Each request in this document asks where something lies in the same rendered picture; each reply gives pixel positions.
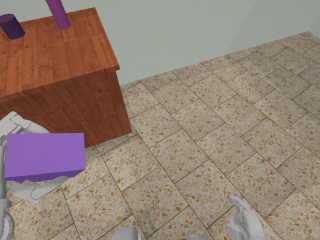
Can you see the left robot forearm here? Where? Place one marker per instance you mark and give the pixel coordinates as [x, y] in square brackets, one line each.
[7, 223]

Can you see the robot left thigh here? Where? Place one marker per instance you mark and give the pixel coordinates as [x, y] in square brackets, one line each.
[127, 233]

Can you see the left robot hand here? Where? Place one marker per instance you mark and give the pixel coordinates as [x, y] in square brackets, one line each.
[27, 190]

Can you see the sponge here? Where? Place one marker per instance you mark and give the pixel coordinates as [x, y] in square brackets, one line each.
[43, 156]

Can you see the table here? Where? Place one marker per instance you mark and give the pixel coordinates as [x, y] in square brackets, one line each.
[64, 79]

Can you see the right robot hand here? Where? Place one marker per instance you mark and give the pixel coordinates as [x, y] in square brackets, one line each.
[242, 228]

